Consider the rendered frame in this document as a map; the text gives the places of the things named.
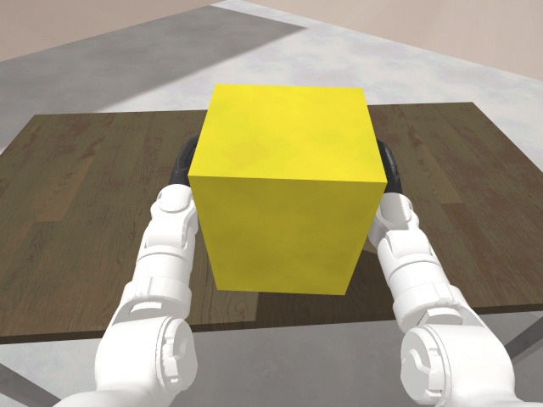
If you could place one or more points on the right robot upper arm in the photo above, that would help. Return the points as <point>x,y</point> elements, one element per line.
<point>457,366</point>

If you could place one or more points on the left robot hand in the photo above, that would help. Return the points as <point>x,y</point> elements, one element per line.
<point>179,174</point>

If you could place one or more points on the right robot forearm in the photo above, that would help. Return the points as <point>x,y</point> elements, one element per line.
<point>421,291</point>

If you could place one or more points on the left robot upper arm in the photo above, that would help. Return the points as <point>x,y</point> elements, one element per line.
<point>144,363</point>

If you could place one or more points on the table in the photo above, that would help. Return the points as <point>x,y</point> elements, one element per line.
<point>76,192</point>

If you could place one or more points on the right robot hand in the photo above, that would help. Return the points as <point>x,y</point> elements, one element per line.
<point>390,169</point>

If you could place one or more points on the left robot forearm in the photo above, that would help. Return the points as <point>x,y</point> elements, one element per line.
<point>159,286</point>

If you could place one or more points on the carton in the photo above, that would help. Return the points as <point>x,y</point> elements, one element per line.
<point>286,181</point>

